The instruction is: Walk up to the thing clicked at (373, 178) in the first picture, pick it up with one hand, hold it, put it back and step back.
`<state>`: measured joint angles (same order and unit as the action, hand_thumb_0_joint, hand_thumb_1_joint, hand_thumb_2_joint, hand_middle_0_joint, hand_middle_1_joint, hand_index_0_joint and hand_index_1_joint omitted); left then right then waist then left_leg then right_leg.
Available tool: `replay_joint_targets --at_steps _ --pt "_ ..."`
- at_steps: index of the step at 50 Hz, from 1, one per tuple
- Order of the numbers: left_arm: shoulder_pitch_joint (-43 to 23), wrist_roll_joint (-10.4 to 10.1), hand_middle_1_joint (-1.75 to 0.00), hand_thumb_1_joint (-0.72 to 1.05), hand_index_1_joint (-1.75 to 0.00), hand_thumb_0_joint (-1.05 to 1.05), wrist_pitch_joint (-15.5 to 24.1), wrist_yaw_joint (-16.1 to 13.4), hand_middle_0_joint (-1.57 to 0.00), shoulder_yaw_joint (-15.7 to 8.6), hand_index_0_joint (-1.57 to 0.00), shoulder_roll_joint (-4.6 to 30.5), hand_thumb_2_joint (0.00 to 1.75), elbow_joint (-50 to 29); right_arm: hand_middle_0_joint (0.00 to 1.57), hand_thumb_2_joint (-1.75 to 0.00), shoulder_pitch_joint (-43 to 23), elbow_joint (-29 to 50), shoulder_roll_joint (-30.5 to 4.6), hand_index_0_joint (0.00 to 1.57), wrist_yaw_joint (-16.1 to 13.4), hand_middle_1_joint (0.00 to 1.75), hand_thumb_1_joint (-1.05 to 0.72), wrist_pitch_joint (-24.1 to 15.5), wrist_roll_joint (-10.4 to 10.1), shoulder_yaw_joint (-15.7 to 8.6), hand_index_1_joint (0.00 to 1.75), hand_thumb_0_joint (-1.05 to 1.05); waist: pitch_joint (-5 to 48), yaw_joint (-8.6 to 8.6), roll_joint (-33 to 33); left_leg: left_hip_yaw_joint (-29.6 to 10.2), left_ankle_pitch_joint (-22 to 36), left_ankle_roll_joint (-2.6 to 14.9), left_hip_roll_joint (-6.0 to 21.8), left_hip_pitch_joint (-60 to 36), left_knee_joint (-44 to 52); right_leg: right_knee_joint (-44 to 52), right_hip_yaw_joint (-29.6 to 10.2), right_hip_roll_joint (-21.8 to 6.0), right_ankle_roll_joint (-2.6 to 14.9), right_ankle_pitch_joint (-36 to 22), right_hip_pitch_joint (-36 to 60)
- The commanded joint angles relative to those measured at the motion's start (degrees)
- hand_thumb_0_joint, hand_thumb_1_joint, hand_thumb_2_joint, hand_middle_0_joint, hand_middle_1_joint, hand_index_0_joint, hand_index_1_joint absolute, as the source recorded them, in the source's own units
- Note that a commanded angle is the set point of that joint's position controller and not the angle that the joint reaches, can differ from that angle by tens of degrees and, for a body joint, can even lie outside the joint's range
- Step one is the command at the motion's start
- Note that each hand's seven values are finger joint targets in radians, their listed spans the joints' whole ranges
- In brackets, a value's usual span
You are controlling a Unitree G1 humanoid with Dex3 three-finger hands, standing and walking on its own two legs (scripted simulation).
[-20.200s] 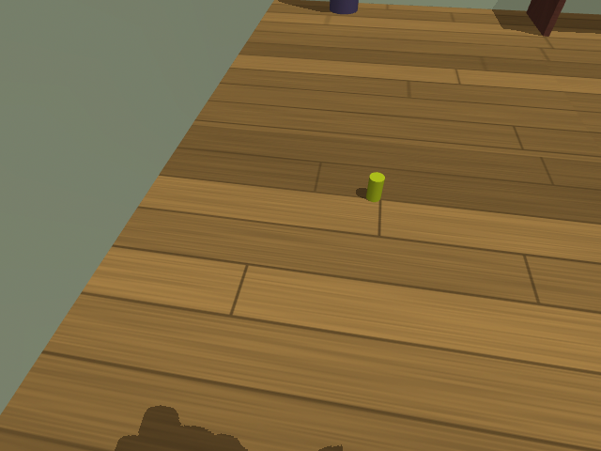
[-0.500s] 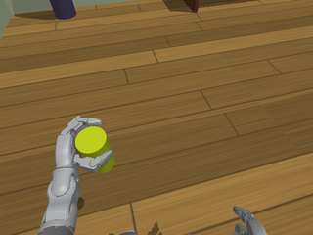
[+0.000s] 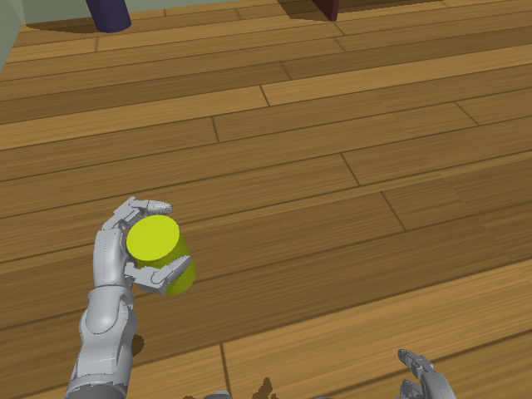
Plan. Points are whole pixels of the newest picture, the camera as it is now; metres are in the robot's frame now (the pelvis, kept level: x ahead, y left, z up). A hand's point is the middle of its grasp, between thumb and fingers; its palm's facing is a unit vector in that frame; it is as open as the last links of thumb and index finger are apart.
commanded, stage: hold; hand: left
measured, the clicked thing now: (165, 257) +0.33 +0.16 +0.03
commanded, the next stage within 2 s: crouch in 1.54 s
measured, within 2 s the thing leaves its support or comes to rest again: neither
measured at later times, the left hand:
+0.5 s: hand (154, 248) +0.32 +0.17 +0.06, palm faces +0.10 -1.00 +0.00, open 10.0 cm
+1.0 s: hand (150, 250) +0.32 +0.17 +0.06, palm faces +0.10 -0.99 +0.00, open 10.0 cm
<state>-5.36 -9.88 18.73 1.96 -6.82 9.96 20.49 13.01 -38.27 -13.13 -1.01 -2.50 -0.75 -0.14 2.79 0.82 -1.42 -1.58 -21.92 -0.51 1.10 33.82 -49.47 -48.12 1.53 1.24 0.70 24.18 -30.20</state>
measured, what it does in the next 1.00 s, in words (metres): stands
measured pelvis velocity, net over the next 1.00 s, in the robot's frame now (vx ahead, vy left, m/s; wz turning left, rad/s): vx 0.00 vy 0.01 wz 0.00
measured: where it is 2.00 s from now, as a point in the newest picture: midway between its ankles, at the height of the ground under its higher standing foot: outside the picture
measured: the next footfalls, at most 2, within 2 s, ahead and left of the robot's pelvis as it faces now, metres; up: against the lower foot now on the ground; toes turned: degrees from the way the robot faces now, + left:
none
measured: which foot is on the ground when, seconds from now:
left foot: down 0.00-1.00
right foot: down 0.00-1.00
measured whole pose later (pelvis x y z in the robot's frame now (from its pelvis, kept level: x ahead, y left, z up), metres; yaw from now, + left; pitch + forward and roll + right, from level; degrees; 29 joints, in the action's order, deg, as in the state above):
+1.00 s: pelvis +0.00 +0.01 +0.00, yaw +0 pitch +6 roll -2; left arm -4.0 -9.9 18.4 1.9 -6.9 10.0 18.8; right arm 13.6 -37.6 -12.8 -0.6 -2.7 -1.0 -0.2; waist 2.9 1.0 -1.5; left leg -1.3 -22.1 0.2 0.9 33.9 -50.1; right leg -47.8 1.2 1.1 0.0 23.8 -29.9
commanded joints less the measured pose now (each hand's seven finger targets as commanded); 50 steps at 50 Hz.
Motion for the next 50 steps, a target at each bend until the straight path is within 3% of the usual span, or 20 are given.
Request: replay_joint_targets --at_steps 1,5,6,7,8,10,12,14,16,18,24,28,29,33,35,38,42,48,49,50 --pt "-11.9 -0.7 -1.33 0.17 -1.33 0.00 3.8 0.2 -1.22 -2.9 -1.23 6.3 1.14 -9.1 0.20 -0.91 -2.2 7.3 -6.9 0.20 -0.6 0.30 -0.92 -2.8 -0.1 -2.3 0.30 0.00 12.1 0.67 2.7 0.8 8.0 1.45 -1.0 -7.3 6.3 8.6 -1.1 -0.5 -0.60 -12.9 3.2" --pt "-16.5 -0.8 -1.32 0.18 -1.32 0.00 5.2 0.1 -1.22 -3.6 -1.23 8.7 1.13 -16.2 0.20 -0.91 -2.5 8.2 -7.5 0.20 -0.7 0.30 -0.92 -2.6 -0.2 -2.7 0.30 0.00 16.0 0.17 -0.6 0.8 9.5 1.00 -1.1 -10.4 6.9 8.2 -0.8 -0.3 -0.26 -13.7 4.8" --pt "-13.5 -0.7 -1.33 0.16 -1.33 0.00 4.7 0.2 -1.23 -3.8 -1.24 8.0 1.14 -12.7 0.20 -0.91 -2.6 7.9 -7.3 0.20 -0.6 0.30 -0.93 -2.7 -0.2 -2.4 0.30 0.00 14.0 0.34 1.9 0.6 8.4 1.17 -0.9 -9.3 7.1 8.2 -0.6 -0.1 -0.37 -12.8 4.6" --pt "-15.0 -1.1 -1.33 0.18 -1.33 0.00 5.0 0.2 -1.23 -3.4 -1.24 7.7 1.15 -15.3 0.20 -0.91 -2.8 8.2 -7.1 0.20 -0.7 0.30 -0.92 -2.9 -0.3 -2.3 0.30 0.00 14.0 0.21 0.9 0.9 9.1 1.17 -1.0 -9.2 6.7 8.4 -0.9 -0.3 -0.38 -13.6 4.5" --pt "-14.3 -1.3 -1.32 0.18 -1.32 0.00 4.8 0.1 -1.22 -4.3 -1.23 8.1 1.15 -14.4 0.20 -0.91 -1.9 7.9 -7.3 0.20 -0.9 0.30 -0.92 -2.8 -0.3 -2.5 0.30 0.00 16.3 0.42 1.7 1.0 10.7 1.29 -1.0 -10.3 6.3 8.4 -1.1 -0.4 -0.58 -15.4 5.6" --pt "-14.1 -1.4 -1.31 0.17 -1.32 0.00 4.7 0.2 -1.21 -2.7 -1.22 6.7 1.14 -15.4 0.20 -0.91 -2.2 7.9 -7.1 0.20 -0.8 0.30 -0.92 -2.8 -0.3 -2.4 0.30 0.00 14.9 0.45 1.2 0.8 10.5 1.20 -0.9 -9.9 6.7 8.3 -0.7 -0.2 -0.40 -15.1 5.1" --pt "-11.0 -0.8 -1.32 0.13 -1.33 0.00 3.8 0.1 -1.22 -3.8 -1.22 7.4 1.15 -10.4 0.20 -0.91 -1.8 7.3 -7.4 0.20 -0.8 0.30 -0.92 -2.8 -0.3 -2.6 0.30 0.00 12.9 0.69 2.8 0.8 10.2 1.50 -0.8 -8.8 6.3 8.5 -0.8 -0.2 -0.63 -14.8 4.0" --pt "-14.5 -1.2 -1.32 0.12 -1.33 0.00 4.6 0.3 -1.22 -3.2 -1.23 7.3 1.14 -16.8 0.20 -0.91 -2.9 9.0 -6.9 0.20 -0.8 0.30 -0.93 -2.9 -0.4 -2.3 0.30 0.00 15.0 0.17 2.0 1.1 11.0 1.43 -1.0 -9.3 6.2 8.7 -1.2 -0.6 -0.70 -16.1 6.0" --pt "-11.3 -0.7 -1.32 0.13 -1.32 0.00 3.8 0.5 -1.22 -2.7 -1.22 6.5 1.14 -12.6 0.20 -0.91 -1.8 7.8 -7.5 0.20 -0.8 0.30 -0.92 -2.8 -0.4 -2.9 0.30 0.00 14.9 0.89 2.0 0.8 12.4 1.48 -0.8 -10.4 6.3 8.1 -0.7 -0.2 -0.49 -16.8 4.7" --pt "-13.0 -1.0 -1.32 0.13 -1.32 0.00 4.0 0.5 -1.22 -1.5 -1.22 5.2 1.14 -14.0 0.20 -0.91 -2.1 8.1 -7.4 0.20 -0.5 0.30 -0.92 -2.9 -0.3 -2.8 0.30 0.00 12.9 1.25 1.5 0.3 11.3 1.28 -0.6 -9.9 6.6 7.7 -0.2 0.1 -0.26 -15.2 3.4" --pt "-16.6 -0.5 -1.32 0.15 -1.32 0.00 4.6 -0.5 -1.21 -3.8 -1.22 8.4 1.14 -17.5 0.20 -0.91 -2.5 8.5 -7.3 0.20 -0.5 0.30 -0.92 -2.9 -0.2 -2.7 0.30 0.00 15.4 0.28 -1.1 -0.1 10.1 0.81 -0.5 -10.8 7.3 7.3 0.1 0.2 0.15 -13.3 3.5" --pt "-14.6 -0.6 -1.32 0.11 -1.33 0.00 4.1 -0.3 -1.22 -1.8 -1.22 6.2 1.14 -15.0 0.20 -0.91 -2.2 8.2 -7.1 0.20 -0.5 0.30 -0.93 -3.0 -0.3 -2.5 0.30 0.00 14.2 1.05 0.4 0.1 11.5 1.11 -0.4 -10.5 6.6 7.3 -0.1 0.1 -0.09 -14.8 3.4" --pt "-13.9 -0.4 -1.31 0.12 -1.32 0.00 3.9 -0.4 -1.20 -3.3 -1.21 7.5 1.14 -14.1 0.20 -0.91 -1.8 7.8 -7.4 0.20 -0.5 0.30 -0.92 -2.9 -0.2 -2.9 0.30 0.00 15.2 0.67 0.5 -0.2 12.3 1.13 -0.3 -10.9 6.6 7.1 0.1 0.2 -0.10 -15.2 3.6" --pt "-14.0 -0.6 -1.32 0.14 -1.32 0.00 3.5 0.2 -1.20 -1.0 -1.21 5.2 1.14 -13.9 0.20 -0.91 -2.0 8.4 -7.1 0.20 -0.3 0.30 -0.92 -2.8 -0.2 -2.6 0.30 0.00 13.0 1.10 0.3 0.0 11.3 1.01 -0.4 -9.8 6.8 7.3 0.2 0.2 0.00 -14.5 2.8" --pt "-14.1 -0.5 -1.32 0.15 -1.33 0.00 3.6 -0.1 -1.21 -3.7 -1.22 7.7 1.16 -13.1 0.20 -0.91 -1.8 8.0 -7.5 0.20 -0.3 0.30 -0.92 -3.0 -0.3 -2.9 0.30 0.00 13.1 0.40 0.7 -0.1 9.4 1.00 -0.3 -9.3 7.0 7.4 0.2 0.2 0.02 -12.6 2.7" --pt "-14.5 -0.7 -1.33 0.15 -1.33 0.00 4.2 0.1 -1.21 -1.8 -1.22 6.4 1.15 -16.9 0.20 -0.91 -1.9 8.8 -7.1 0.20 -0.2 0.30 -0.92 -3.0 -0.2 -2.6 0.30 0.00 16.1 0.50 -0.8 -0.2 10.9 0.83 -0.4 -11.4 7.2 7.0 0.3 0.3 0.11 -13.9 4.4" --pt "-13.3 -0.8 -1.31 0.15 -1.32 0.00 3.7 0.0 -1.20 -3.0 -1.21 7.0 1.16 -14.2 0.20 -0.91 -1.8 8.3 -7.2 0.20 -0.4 0.30 -0.92 -3.0 -0.4 -2.6 0.30 0.00 12.8 0.89 2.0 0.2 11.1 1.29 -0.5 -8.6 6.3 7.6 -0.1 0.0 -0.32 -15.2 3.6" --pt "-11.8 -0.7 -1.31 0.17 -1.32 0.00 3.9 -0.1 -1.19 -3.5 -1.20 7.3 1.16 -13.3 0.20 -0.91 -1.4 8.0 -7.3 0.20 -0.3 0.30 -0.92 -2.9 -0.3 -2.7 0.30 0.00 13.8 0.49 0.9 -0.1 9.8 1.12 -0.4 -9.1 6.8 7.2 0.1 0.1 -0.04 -13.2 3.8" --pt "-13.8 -0.9 -1.32 0.17 -1.33 0.00 4.3 0.0 -1.21 -2.4 -1.22 6.5 1.16 -16.6 0.20 -0.91 -2.3 9.0 -7.3 0.20 -0.3 0.30 -0.92 -3.1 -0.4 -2.7 0.30 0.00 13.7 0.43 0.7 -0.1 9.6 1.00 -0.4 -9.4 7.1 7.1 0.2 0.2 0.10 -13.0 3.6" --pt "-15.2 -0.6 -1.32 0.14 -1.33 0.00 4.4 -0.1 -1.20 -3.7 -1.21 8.5 1.16 -16.9 0.20 -0.91 -2.1 8.7 -7.2 0.20 -0.4 0.30 -0.92 -3.0 -0.3 -2.7 0.30 0.00 14.9 0.27 -0.9 0.2 9.1 0.99 -0.6 -9.4 6.9 7.4 -0.1 0.0 0.14 -12.6 3.6"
